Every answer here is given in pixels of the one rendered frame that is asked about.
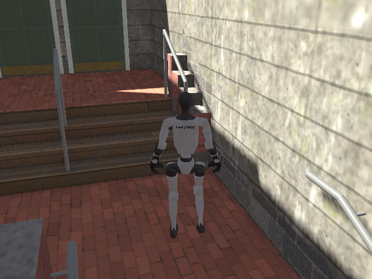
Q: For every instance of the robot right forearm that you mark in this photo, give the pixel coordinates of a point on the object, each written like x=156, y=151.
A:
x=214, y=154

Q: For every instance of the robot torso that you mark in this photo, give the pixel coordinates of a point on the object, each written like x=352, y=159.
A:
x=185, y=136

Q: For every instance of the left robot hand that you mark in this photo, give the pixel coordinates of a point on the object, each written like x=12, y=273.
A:
x=153, y=165

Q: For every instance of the right robot hand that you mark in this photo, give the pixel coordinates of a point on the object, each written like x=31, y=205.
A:
x=212, y=163

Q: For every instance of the robot left forearm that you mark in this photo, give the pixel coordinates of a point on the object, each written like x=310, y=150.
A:
x=156, y=155

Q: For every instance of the robot left shin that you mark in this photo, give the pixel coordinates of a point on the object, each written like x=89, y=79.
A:
x=172, y=212

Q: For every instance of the robot left upper arm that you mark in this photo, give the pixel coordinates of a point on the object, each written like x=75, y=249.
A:
x=168, y=122

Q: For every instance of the robot right upper arm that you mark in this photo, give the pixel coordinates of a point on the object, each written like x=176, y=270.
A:
x=203, y=122

